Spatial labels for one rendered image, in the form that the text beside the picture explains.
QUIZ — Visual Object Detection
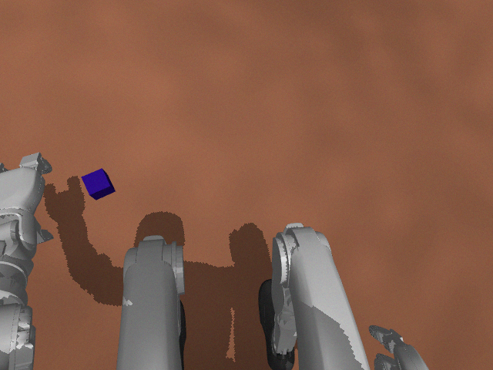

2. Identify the cube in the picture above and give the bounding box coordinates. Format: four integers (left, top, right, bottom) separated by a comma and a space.
82, 168, 116, 200

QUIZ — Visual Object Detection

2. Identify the left robot arm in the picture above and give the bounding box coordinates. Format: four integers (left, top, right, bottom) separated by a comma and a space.
0, 209, 37, 370

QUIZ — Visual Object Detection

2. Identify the right robot hand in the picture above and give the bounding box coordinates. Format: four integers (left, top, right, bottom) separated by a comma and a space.
369, 325, 429, 370

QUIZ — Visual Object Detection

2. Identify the left robot hand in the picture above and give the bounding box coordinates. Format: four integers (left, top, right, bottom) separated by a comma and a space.
0, 153, 54, 244

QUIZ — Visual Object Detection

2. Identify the right robot foot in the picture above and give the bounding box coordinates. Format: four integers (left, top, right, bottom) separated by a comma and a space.
258, 279, 295, 370

